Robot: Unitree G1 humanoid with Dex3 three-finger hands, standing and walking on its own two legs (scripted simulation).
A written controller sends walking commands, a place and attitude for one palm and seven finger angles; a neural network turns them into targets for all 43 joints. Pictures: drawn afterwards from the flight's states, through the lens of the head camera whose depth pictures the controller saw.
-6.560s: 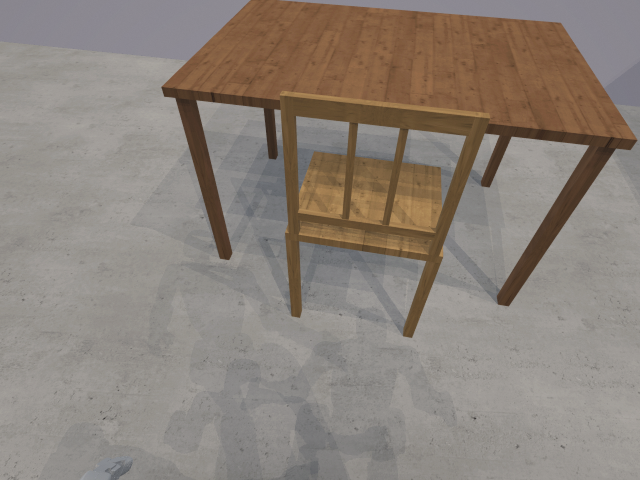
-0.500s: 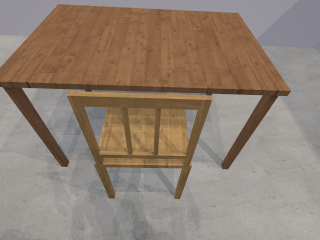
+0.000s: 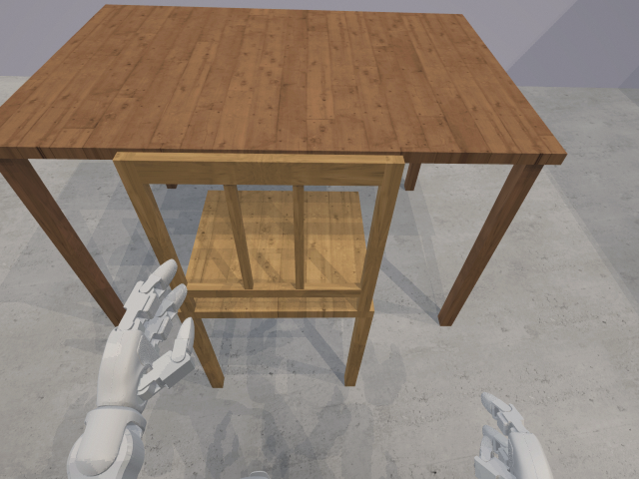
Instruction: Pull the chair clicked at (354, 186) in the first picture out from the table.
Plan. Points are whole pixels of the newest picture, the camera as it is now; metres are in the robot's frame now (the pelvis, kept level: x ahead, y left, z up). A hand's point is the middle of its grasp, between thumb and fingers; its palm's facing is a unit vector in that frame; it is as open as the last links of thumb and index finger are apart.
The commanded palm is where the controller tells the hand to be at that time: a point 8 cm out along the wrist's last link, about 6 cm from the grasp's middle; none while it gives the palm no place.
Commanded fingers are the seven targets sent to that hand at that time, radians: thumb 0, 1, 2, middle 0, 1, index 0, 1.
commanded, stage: raise the hand toward the chair's back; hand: left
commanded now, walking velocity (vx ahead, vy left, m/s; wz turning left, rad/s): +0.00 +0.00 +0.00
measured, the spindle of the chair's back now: (240, 241) +0.52 +0.16 -0.05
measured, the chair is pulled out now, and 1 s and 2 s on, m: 0.00 0.00 0.00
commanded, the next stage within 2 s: aim the fingers beside a spindle in 1.80 s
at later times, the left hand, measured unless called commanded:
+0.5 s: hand (198, 412) +0.22 +0.16 -0.03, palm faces -0.04 -1.00 +0.00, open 12.5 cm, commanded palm +0.17 +0.23 -0.01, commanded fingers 0.00 -0.06 0.49 -0.10 -0.15 -0.10 -0.15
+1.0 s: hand (139, 393) +0.22 +0.22 +0.02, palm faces +0.10 -0.99 -0.06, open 16.4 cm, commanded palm +0.20 +0.27 +0.00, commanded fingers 0.00 -0.50 0.30 -0.06 -0.08 -0.06 -0.08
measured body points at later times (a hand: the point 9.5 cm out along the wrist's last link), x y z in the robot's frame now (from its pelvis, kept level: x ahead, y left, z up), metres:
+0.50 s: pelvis -0.02 -0.03 -0.06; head +0.04 -0.04 +0.39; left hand +0.21 +0.21 -0.02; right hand +0.15 -0.24 -0.15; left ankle +0.07 +0.10 -0.69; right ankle -0.03 -0.11 -0.69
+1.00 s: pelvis -0.01 +0.01 -0.04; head +0.05 +0.03 +0.40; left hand +0.21 +0.27 +0.02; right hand +0.20 -0.22 -0.11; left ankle +0.07 +0.10 -0.69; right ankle -0.03 -0.11 -0.69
